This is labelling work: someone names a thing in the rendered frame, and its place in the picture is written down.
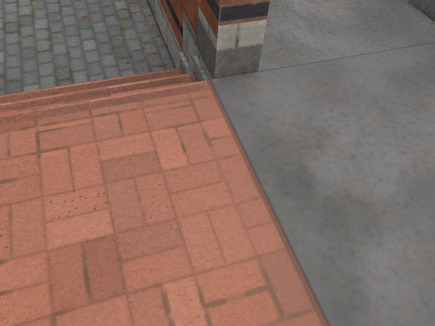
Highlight stairs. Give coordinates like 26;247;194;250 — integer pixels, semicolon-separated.
0;68;197;115

